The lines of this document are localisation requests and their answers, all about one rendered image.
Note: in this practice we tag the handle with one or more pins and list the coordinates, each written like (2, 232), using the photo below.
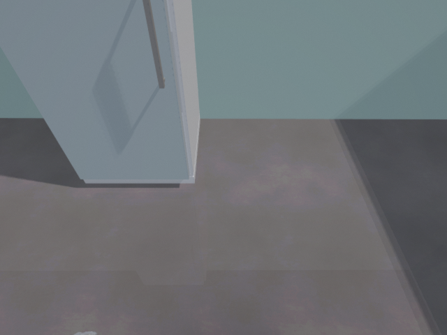
(154, 44)

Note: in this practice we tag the fridge door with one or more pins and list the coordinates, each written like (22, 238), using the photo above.
(89, 68)

